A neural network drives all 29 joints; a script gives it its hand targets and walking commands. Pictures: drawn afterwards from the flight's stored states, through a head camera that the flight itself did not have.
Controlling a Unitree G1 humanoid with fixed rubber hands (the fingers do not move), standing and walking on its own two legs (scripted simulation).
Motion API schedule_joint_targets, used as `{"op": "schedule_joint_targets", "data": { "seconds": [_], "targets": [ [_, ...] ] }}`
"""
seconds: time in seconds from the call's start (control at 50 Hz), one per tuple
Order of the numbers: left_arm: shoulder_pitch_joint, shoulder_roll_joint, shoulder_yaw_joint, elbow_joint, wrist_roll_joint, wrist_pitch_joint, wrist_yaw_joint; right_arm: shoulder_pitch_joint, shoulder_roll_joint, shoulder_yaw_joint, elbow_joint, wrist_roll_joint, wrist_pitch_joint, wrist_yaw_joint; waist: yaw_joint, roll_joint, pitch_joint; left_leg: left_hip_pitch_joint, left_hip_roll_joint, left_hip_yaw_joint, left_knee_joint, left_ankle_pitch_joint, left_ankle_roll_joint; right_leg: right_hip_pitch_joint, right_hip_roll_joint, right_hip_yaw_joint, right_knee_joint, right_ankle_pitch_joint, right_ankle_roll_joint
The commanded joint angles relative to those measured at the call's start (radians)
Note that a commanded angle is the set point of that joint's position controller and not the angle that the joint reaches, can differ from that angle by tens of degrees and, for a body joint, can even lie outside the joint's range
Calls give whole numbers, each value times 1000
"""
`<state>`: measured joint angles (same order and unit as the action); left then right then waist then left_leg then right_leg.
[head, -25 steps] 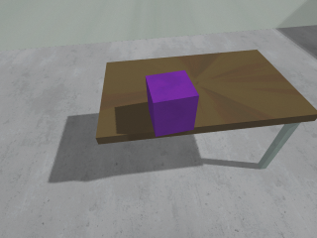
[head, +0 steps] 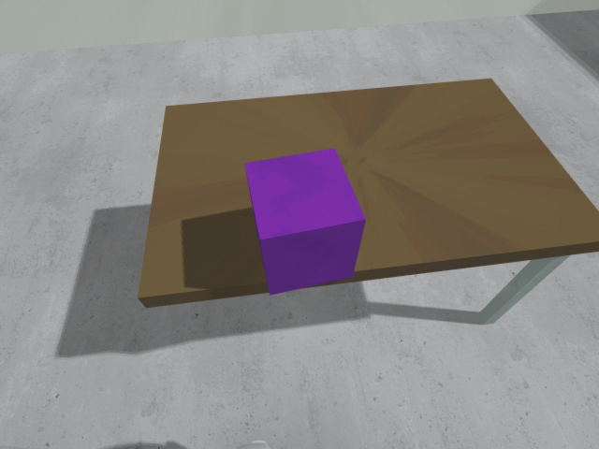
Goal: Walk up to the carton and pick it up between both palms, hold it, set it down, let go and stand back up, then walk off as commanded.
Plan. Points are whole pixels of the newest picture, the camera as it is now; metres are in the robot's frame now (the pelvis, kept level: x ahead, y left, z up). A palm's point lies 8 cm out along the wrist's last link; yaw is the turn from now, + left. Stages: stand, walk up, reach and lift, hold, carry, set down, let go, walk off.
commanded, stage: walk up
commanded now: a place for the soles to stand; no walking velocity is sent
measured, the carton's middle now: (301, 223) +0.52 +0.03 -0.09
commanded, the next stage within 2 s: none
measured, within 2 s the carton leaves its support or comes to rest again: neither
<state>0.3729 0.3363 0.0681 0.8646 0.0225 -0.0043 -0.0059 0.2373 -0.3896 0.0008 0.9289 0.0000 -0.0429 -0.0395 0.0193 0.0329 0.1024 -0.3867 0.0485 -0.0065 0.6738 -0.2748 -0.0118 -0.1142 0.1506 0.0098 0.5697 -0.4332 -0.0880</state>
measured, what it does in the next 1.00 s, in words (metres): walks ahead: right foot, then left foot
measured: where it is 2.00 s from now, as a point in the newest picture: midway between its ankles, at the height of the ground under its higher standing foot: outside the picture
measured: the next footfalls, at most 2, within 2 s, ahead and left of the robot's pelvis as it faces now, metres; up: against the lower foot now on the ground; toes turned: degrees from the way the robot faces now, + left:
right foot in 0.32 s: +0.17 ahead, -0.15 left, +0.00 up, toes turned -1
left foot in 0.78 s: +0.23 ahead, +0.09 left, +0.00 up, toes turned +1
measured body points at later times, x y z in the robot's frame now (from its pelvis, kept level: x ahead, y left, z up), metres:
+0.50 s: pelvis +0.12 -0.06 +0.00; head +0.15 -0.08 +0.45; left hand +0.21 +0.24 -0.11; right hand +0.17 -0.37 -0.13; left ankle +0.07 +0.09 -0.65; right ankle +0.13 -0.15 -0.72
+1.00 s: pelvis +0.13 -0.03 -0.01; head +0.16 +0.00 +0.43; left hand +0.23 +0.26 -0.15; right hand +0.19 -0.35 -0.11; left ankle +0.19 +0.08 -0.72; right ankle +0.09 -0.15 -0.68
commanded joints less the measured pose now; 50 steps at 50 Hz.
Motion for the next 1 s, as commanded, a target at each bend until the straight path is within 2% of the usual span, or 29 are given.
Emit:
{"op": "schedule_joint_targets", "data": {
  "seconds": [0.0,0.02,0.04,0.06,0.1,0.12,0.2,0.26,0.28,0.3,0.32,0.34,0.36,0.4,0.42,0.44,0.5,0.52,0.56,0.62,0.68,0.72,0.74,0.76,0.78,0.8,0.84,0.88,0.98],
  "targets": [
    [-30,189,55,-158,5,-27,-4,383,-374,-189,-24,3,-35,-49,-138,166,-329,773,396,-620,-267,395,352,-531,-15,63,711,-163,164],
    [-93,262,66,-149,15,-14,-6,305,-378,-182,-41,18,-38,-48,-139,139,-220,660,451,-717,-299,155,410,-632,-106,148,809,-164,114],
    [-184,299,78,-145,8,-14,-13,226,-355,-168,-41,26,-36,-49,-122,82,-50,452,450,-676,-347,49,419,-632,-151,170,856,-142,121],
    [-167,283,73,-145,-1,-24,-26,172,-305,-140,-84,23,-40,-41,-83,-6,-15,381,361,-497,-336,153,370,-576,-150,126,768,-81,90],
    [-120,240,68,-117,0,-28,-35,149,-276,-121,-85,7,-47,-29,-47,87,28,361,280,-309,-266,525,299,-537,-175,123,693,-41,105],
    [-119,231,72,-104,-6,-23,-36,137,-259,-115,-94,6,-57,-23,-26,43,9,310,272,-280,-247,612,291,-481,-179,120,678,-34,105],
    [-265,213,59,-145,-7,-17,-43,213,-286,-123,-103,-9,-65,-18,-92,192,1,371,239,-205,-159,654,259,-479,-216,76,314,-88,87],
    [-232,246,73,-121,4,-28,-42,176,-305,-136,-112,-1,-69,-21,-61,199,-63,404,277,-256,-78,644,252,-434,-237,63,158,-45,76],
    [-167,238,71,-81,4,-40,-40,120,-290,-132,-141,5,-65,-13,-14,204,-70,286,240,-179,-31,573,230,-310,-231,36,93,51,80],
    [-25,243,88,-13,14,-45,-31,29,-257,-120,-150,16,-56,-13,78,106,-134,127,150,-80,187,555,157,12,-210,56,-134,192,68],
    [62,340,101,30,18,-60,-19,55,-136,-79,-147,22,-51,-9,109,-218,-194,-101,6,-15,455,237,94,208,-326,232,-184,387,71],
    [81,387,100,22,1,-58,-3,73,-90,-54,-159,21,-42,-18,85,-315,-168,-276,-151,-61,537,-282,56,254,-491,506,-223,720,45],
    [-15,386,98,-16,2,-49,2,62,-182,-82,-142,11,-21,-35,67,-169,-157,-271,-112,-153,560,-318,59,184,-534,559,-228,580,-7],
    [-125,328,100,-38,-15,-48,10,48,-202,-79,-127,18,-23,-26,45,-104,-72,-266,-55,-134,578,-234,57,105,-492,444,-200,635,-37],
    [-140,279,83,-30,-14,-52,15,63,-186,-80,-124,20,-19,-16,23,-101,-40,-230,-42,-122,554,-166,48,69,-440,353,-200,671,12],
    [-148,264,83,-51,-11,-57,16,79,-172,-80,-127,21,-24,-9,19,-176,-41,-229,-29,-101,542,-133,51,89,-404,275,-149,833,-4],
    [-92,243,61,-47,-17,-56,29,75,-176,-87,-114,10,-6,-3,17,-182,-83,-203,-52,-141,458,-92,42,144,-373,208,-117,946,58],
    [-102,242,67,-76,-9,-51,30,65,-188,-87,-111,9,-5,-6,22,-230,-68,-213,-31,-98,424,-98,36,152,-361,182,-115,926,34],
    [-71,247,73,-80,-9,-51,38,44,-177,-88,-124,10,4,-4,30,-200,-96,-196,-41,-110,392,-114,42,152,-387,191,-88,987,23],
    [-56,245,63,-71,-2,-47,41,-16,-149,-76,-124,7,1,-8,53,-226,-44,-169,-8,-62,245,-203,27,109,-407,183,-53,936,-80],
    [-86,251,61,-82,7,-29,36,38,-162,-84,-114,4,-8,-5,32,-268,-125,-53,-20,6,54,-210,39,91,-387,151,14,860,-109],
    [-156,241,53,-79,-10,-19,28,124,-145,-80,-77,-6,-21,-11,-36,-230,-142,104,-43,27,-145,21,66,-14,-351,82,128,759,-60],
    [-194,255,55,-102,-18,-11,24,182,-195,-104,-68,-11,-30,-16,-64,-172,-178,234,-22,-24,-201,207,78,-87,-322,64,231,664,-26],
    [-205,218,46,-103,-29,-8,23,191,-278,-130,-62,-26,-36,-22,-84,-52,-203,317,119,-236,-212,433,137,-203,-238,20,382,484,50],
    [-191,187,34,-100,-33,0,26,134,-318,-137,-100,-25,-32,-29,-48,71,-171,287,296,-529,-268,516,267,-343,-108,-29,488,-2,108],
    [-206,223,46,-78,-33,30,35,110,-326,-128,-102,-13,-28,-27,-52,88,-122,132,347,-559,-304,353,348,-300,-137,52,579,-220,87],
    [-177,238,52,-81,-16,37,22,1,-306,-126,-135,-22,-16,-29,-30,127,-15,-28,279,-490,-343,66,313,-286,-166,51,580,-202,65],
    [-174,244,59,-52,-13,34,8,-36,-289,-120,-138,-25,-11,-21,-12,94,35,-73,198,-410,-303,-20,264,-289,-183,63,535,-180,68],
    [-183,227,64,-25,-4,25,4,50,-271,-117,-119,-38,-9,-3,-46,194,-66,156,156,-432,-257,-26,224,-309,-174,67,321,-263,66]
  ]
}}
